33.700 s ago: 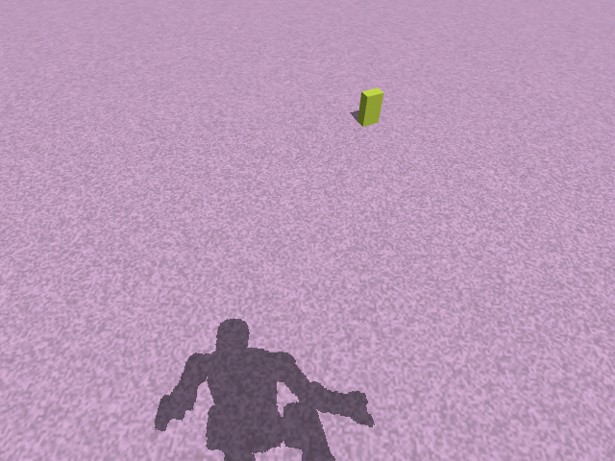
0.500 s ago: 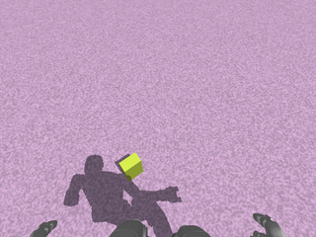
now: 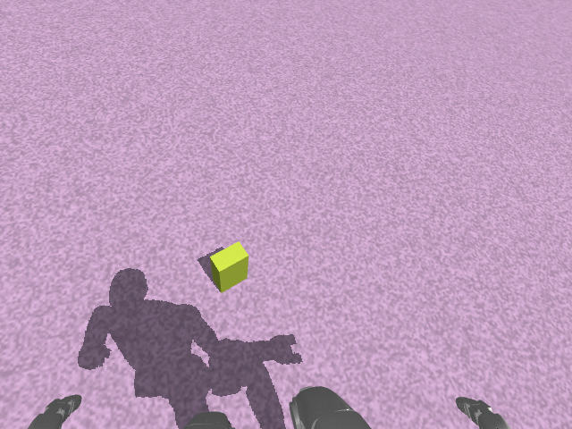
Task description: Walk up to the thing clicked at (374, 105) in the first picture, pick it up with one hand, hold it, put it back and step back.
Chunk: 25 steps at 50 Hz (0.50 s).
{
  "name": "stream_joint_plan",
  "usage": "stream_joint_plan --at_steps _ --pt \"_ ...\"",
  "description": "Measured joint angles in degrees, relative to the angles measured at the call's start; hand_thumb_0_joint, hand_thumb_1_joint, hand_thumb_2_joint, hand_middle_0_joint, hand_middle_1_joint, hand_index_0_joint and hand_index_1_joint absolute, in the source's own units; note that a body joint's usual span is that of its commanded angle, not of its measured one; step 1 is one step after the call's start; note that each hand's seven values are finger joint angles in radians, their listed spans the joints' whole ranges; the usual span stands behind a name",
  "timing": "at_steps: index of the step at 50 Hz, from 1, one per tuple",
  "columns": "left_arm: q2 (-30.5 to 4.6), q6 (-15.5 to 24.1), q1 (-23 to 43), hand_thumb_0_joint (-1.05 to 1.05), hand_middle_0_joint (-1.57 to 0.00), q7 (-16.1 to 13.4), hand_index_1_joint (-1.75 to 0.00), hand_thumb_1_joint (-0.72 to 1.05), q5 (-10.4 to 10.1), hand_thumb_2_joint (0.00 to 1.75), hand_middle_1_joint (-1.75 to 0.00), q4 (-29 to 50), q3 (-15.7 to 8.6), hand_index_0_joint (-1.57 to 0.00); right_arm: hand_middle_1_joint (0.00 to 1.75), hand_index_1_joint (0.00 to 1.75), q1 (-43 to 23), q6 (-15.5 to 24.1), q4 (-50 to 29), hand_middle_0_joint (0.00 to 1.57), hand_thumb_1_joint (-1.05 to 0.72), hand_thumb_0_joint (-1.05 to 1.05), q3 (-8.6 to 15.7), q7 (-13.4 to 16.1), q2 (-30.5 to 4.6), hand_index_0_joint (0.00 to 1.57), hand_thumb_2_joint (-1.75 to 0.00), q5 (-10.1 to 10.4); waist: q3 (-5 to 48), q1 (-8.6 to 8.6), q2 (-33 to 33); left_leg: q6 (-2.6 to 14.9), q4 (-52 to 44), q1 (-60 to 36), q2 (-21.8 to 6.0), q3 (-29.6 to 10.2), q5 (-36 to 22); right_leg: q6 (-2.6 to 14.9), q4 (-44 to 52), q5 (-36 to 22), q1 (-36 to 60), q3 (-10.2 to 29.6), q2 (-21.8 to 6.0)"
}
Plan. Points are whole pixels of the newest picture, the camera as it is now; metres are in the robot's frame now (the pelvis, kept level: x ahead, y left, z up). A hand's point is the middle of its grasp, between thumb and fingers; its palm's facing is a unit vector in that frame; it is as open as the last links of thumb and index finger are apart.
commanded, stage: step back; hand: left
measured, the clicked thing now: (229, 268) +0.61 +0.11 -0.68
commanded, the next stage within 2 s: none
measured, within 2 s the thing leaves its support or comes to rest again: neither
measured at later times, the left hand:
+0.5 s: hand out of the picture -0.02 +0.21 -0.13, palm faces -0.02 -0.90 -0.43, open 7.4 cm
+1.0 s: hand out of the picture -0.27 +0.19 -0.18, palm faces -0.04 -0.91 -0.40, open 7.4 cm
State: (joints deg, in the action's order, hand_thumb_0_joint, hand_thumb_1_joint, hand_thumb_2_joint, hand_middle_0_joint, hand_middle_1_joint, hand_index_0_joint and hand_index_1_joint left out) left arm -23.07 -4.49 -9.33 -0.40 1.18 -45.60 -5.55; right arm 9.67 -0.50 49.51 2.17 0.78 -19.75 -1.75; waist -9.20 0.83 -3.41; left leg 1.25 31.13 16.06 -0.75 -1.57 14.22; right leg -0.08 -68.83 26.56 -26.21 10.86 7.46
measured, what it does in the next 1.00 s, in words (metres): walks backwards: right foot, then left foot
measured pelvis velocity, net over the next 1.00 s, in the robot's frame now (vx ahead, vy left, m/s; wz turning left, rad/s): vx -0.34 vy -0.10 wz -0.06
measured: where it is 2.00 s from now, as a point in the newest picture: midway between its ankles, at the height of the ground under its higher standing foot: outside the picture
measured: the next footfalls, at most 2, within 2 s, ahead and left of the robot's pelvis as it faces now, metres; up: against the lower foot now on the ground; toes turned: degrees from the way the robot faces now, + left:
right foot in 0.22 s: -0.07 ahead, -0.16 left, +0.00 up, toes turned -1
left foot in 0.62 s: -0.17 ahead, +0.05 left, +0.00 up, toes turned +0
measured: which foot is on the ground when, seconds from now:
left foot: down 0.00-0.26, up 0.28-0.60, down 0.62-1.00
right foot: up 0.00-0.20, down 0.22-0.64, up 0.66-0.98, down 1.00-1.00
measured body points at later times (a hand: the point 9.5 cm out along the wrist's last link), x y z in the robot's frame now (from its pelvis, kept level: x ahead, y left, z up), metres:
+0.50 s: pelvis -0.15 -0.06 -0.01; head -0.09 -0.08 +0.44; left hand -0.02 +0.25 -0.10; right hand -0.08 -0.38 -0.14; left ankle -0.19 +0.08 -0.68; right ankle -0.11 -0.15 -0.74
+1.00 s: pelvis -0.34 -0.10 -0.02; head -0.28 -0.09 +0.42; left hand -0.27 +0.23 -0.15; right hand -0.18 -0.42 -0.11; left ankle -0.21 +0.05 -0.74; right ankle -0.39 -0.24 -0.74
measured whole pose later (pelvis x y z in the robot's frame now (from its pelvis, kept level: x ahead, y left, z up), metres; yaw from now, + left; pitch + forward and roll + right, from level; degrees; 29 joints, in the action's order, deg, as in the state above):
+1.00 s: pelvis -0.34 -0.10 -0.02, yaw -3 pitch -2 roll +0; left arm -24.1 -3.9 -13.0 0.0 1.2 -48.6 -5.0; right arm 4.3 -1.5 44.3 2.5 0.6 -23.1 -2.1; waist -9.6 2.5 -1.8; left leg -0.9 37.1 26.6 -4.6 0.9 8.9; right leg -1.4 -41.4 25.9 -13.5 4.4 -0.1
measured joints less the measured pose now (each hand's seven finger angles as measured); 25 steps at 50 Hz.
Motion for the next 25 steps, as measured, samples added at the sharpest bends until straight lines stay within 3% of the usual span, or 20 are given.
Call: stream_joint_plan --at_steps 6,9,11,13,14,16,19,22,25 --pt "-0.9 -0.2 -2.1 0.01 -0.20 -0.1 -0.30 0.91 0.2 0.90 -0.30 -0.9 -0.3 -0.20 0.30 0.30 -2.6 0.5 -3.3 0.21 -0.90 0.00 0.2 0.4 -0.5 0.21 -0.90 0.4 -1.5 0.46 0.1 -0.39 2.4 3.5 -1.2 2.5 -1.5 -1.97 10.8 2.0 5.6 -1.7 -3.4" --pt "-0.8 0.0 -2.2 0.01 -0.20 0.4 -0.30 0.91 0.2 0.90 -0.30 -1.4 -0.3 -0.20 0.30 0.30 -3.6 0.2 -4.6 0.21 -0.90 0.00 0.2 0.2 -1.4 0.21 -0.90 0.2 -1.9 0.43 0.9 -1.30 4.9 5.9 -2.0 3.5 -1.8 -1.27 20.3 1.2 8.8 -4.6 -5.6" --pt "-0.3 0.6 -2.2 0.01 -0.20 0.9 -0.30 0.91 0.3 0.90 -0.30 -1.7 -0.2 -0.20 0.30 0.30 -4.1 -0.3 -4.8 0.21 -0.90 0.00 0.3 0.1 -2.4 0.21 -0.90 0.4 -1.6 0.47 2.0 -2.24 7.1 8.0 -2.8 3.7 -1.9 -0.18 28.6 -2.7 11.7 -6.3 -6.3" --pt "2.0 1.1 -1.7 0.01 -0.20 1.2 -0.29 0.91 0.9 0.90 -0.30 -2.5 0.1 -0.20 0.30 0.30 -4.6 -1.2 -3.8 0.21 -0.90 0.00 1.1 0.3 -4.1 0.21 -0.90 1.0 -2.3 -0.76 6.9 -1.97 9.5 9.5 -4.3 -0.1 -0.7 0.62 30.2 -4.3 12.7 -9.1 -3.9" --pt "2.6 1.1 -2.1 0.01 -0.20 1.5 -0.29 0.91 1.1 0.90 -0.30 -2.2 0.5 -0.20 0.30 0.30 -4.2 -1.7 -3.1 0.21 -0.90 0.00 1.4 0.7 -4.3 0.21 -0.90 1.3 -1.5 -0.94 7.6 -1.76 12.0 10.7 -2.6 -2.4 4.4 0.93 30.1 -4.7 12.1 -9.6 -3.9" --pt "2.8 0.9 -3.0 0.01 -0.20 1.9 -0.30 0.90 1.5 0.90 -0.30 -1.3 1.0 -0.20 0.30 0.30 -3.0 -2.4 -1.5 0.20 -0.90 0.00 1.5 1.3 -3.8 0.21 -0.90 1.6 0.1 0.57 5.8 -1.74 21.4 12.7 2.0 -3.5 12.8 1.60 29.7 -5.5 10.5 -8.1 -5.6" --pt "3.4 0.7 -3.3 0.01 -0.20 1.5 -0.30 0.90 1.5 0.90 -0.30 -0.6 1.1 -0.20 0.30 0.30 -0.6 -2.0 -0.4 0.20 -0.91 0.00 1.0 1.2 -3.9 0.21 -0.90 2.1 1.7 0.94 4.6 -1.64 31.9 13.1 6.5 -4.9 13.4 1.81 32.9 -8.6 9.9 -7.4 -7.2" --pt "3.4 0.9 -2.1 0.01 -0.20 0.9 -0.30 0.90 1.6 0.90 -0.30 1.0 0.8 -0.21 0.30 0.30 1.7 -1.3 0.1 0.20 -0.91 0.00 0.7 1.5 -4.1 0.21 -0.90 2.0 2.2 0.43 4.8 -2.05 34.3 11.1 7.4 -5.6 13.2 2.07 34.5 -11.0 8.3 -8.7 -7.1" --pt "3.2 1.4 0.0 0.01 -0.20 0.2 -0.30 0.90 1.6 0.90 -0.30 3.2 0.7 -0.20 0.30 0.30 3.0 -1.1 0.6 0.20 -0.91 0.00 0.5 1.7 -3.8 0.20 -0.90 1.7 1.1 -0.20 4.9 -2.53 29.3 7.2 6.2 -4.6 15.1 2.51 34.4 -12.5 6.6 -10.8 -6.8"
